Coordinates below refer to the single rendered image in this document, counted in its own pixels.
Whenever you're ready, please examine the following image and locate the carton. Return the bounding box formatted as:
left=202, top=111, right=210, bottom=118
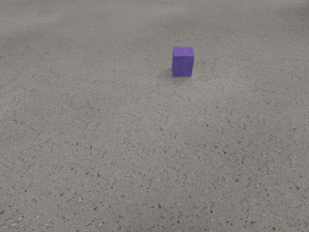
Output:
left=172, top=46, right=194, bottom=77

